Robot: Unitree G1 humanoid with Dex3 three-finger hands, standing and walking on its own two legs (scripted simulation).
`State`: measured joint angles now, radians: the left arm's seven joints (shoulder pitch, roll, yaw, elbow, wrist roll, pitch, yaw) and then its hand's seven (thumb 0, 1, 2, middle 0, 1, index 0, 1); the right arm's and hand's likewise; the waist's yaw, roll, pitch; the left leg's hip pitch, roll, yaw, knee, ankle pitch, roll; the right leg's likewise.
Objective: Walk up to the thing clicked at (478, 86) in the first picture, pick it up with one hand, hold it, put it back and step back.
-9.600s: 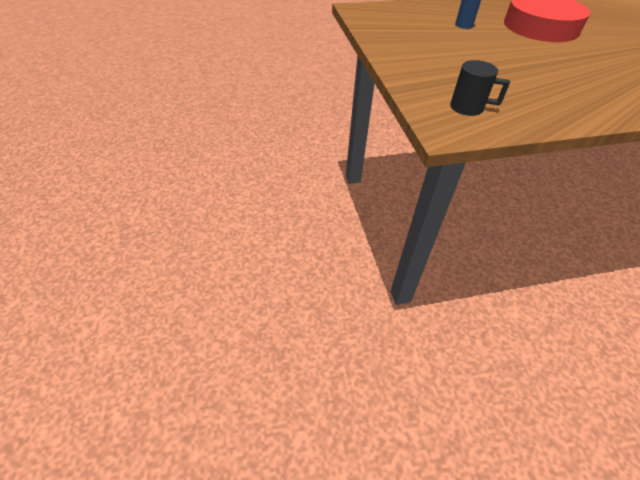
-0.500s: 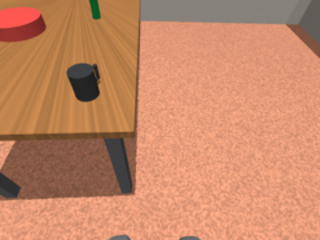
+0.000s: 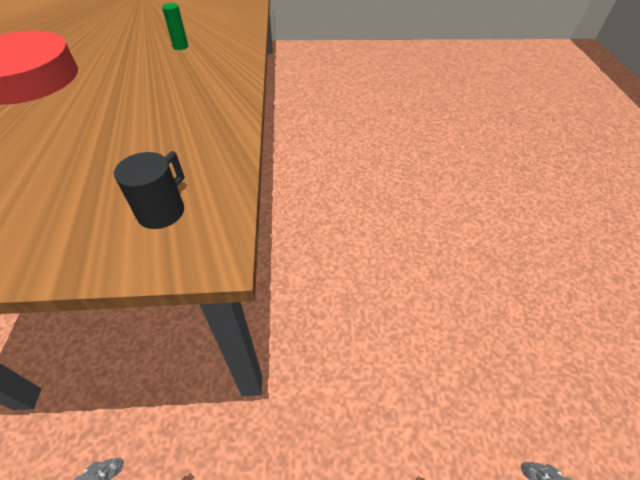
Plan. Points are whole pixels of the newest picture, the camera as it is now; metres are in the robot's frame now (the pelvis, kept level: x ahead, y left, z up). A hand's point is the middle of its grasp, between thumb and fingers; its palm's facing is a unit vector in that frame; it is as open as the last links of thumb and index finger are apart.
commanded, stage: walk up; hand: left
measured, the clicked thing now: (158, 184) +0.54 +0.26 +0.04
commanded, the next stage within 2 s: stand in 0.86 s
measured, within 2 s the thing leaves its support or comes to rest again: neither
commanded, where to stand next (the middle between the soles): +0.06 +0.03 m, yaw +3 degrees
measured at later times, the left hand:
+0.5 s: hand out of the picture +0.09 +0.26 -0.14, palm faces +0.01 -0.95 -0.32, open 7.4 cm
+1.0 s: hand out of the picture +0.09 +0.27 -0.14, palm faces +0.01 -0.94 -0.33, open 7.4 cm
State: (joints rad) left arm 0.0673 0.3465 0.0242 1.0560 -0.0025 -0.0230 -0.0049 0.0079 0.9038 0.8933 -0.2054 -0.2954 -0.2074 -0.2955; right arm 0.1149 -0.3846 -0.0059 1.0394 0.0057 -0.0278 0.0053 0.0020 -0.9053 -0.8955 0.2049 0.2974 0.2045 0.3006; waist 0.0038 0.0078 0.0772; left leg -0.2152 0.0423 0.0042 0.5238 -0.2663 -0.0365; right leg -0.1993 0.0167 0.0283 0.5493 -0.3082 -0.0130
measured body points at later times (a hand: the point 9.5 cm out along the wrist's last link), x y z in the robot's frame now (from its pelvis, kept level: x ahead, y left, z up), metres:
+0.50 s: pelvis +0.00 +0.01 +0.01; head +0.01 +0.01 +0.46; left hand +0.09 +0.31 -0.12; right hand +0.07 -0.29 -0.12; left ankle +0.01 +0.15 -0.73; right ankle -0.01 -0.11 -0.73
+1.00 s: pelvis +0.01 +0.02 +0.01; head +0.02 +0.02 +0.46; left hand +0.09 +0.32 -0.12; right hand +0.10 -0.28 -0.12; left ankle +0.01 +0.15 -0.73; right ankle -0.01 -0.11 -0.73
